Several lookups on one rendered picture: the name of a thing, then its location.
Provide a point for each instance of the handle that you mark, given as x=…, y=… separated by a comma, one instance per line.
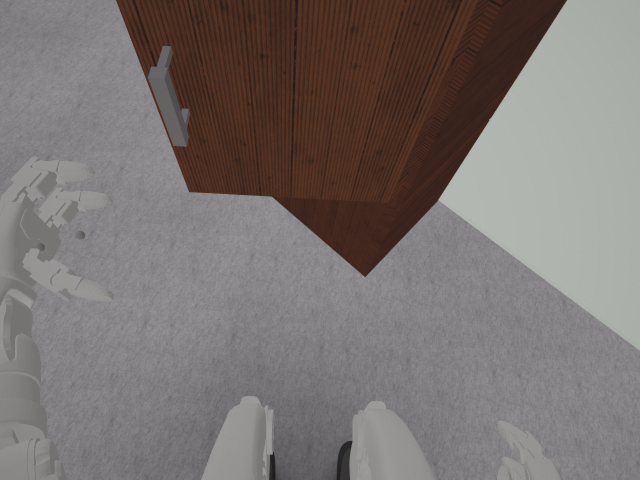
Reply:
x=175, y=120

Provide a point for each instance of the robot left forearm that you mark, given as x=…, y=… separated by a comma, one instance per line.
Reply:
x=21, y=415

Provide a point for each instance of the right robot thigh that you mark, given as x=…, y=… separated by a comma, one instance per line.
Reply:
x=383, y=440

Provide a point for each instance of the right robot shin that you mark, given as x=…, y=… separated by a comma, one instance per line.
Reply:
x=358, y=471

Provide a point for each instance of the right robot hand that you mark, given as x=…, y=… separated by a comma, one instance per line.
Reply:
x=528, y=451

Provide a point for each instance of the left robot hand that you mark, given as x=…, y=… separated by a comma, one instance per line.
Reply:
x=21, y=229

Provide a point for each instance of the robot left upper arm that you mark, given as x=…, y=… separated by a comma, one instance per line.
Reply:
x=33, y=459

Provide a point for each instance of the cupboard door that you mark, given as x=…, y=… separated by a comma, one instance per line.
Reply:
x=316, y=99

